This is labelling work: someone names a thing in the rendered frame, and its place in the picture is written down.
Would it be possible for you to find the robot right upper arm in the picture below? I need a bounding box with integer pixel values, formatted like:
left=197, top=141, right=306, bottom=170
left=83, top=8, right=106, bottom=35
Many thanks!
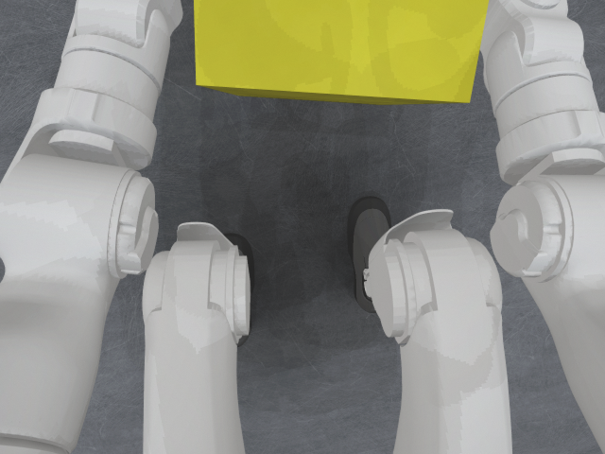
left=490, top=175, right=605, bottom=454

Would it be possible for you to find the robot left upper arm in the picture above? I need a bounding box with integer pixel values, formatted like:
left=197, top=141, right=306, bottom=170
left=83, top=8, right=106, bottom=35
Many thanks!
left=0, top=153, right=159, bottom=454

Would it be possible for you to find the carton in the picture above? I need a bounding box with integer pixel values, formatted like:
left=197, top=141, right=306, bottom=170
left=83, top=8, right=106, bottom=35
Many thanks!
left=194, top=0, right=489, bottom=105

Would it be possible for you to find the right robot thigh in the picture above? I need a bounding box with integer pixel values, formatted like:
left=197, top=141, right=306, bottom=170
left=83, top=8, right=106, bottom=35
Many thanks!
left=374, top=229, right=512, bottom=454

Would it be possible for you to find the left robot forearm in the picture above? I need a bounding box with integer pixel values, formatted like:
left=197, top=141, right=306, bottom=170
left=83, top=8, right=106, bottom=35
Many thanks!
left=0, top=0, right=182, bottom=259

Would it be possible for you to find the right robot forearm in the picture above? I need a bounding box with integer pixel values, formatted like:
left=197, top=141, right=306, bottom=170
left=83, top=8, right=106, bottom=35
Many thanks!
left=479, top=0, right=605, bottom=185

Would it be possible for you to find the left robot foot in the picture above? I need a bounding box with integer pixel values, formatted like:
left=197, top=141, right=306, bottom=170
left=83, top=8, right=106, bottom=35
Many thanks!
left=224, top=234, right=254, bottom=347

